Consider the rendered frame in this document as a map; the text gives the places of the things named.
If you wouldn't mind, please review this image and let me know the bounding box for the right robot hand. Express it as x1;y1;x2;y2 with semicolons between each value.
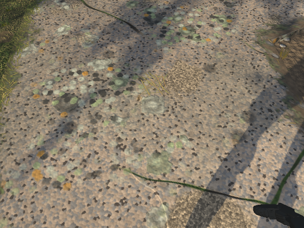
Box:
253;202;304;228

